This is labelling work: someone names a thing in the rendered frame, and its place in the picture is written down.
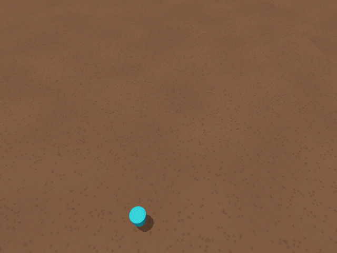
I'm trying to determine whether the cup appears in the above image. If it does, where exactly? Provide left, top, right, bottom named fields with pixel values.
left=129, top=206, right=146, bottom=227

